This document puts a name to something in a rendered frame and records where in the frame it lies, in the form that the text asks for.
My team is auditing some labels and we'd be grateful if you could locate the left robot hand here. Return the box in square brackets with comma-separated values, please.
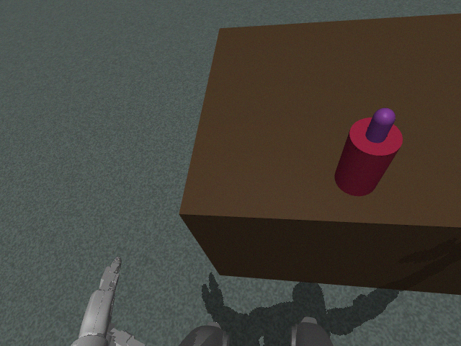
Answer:
[79, 257, 145, 346]

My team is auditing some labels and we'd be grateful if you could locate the bottle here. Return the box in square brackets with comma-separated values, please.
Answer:
[334, 108, 403, 196]

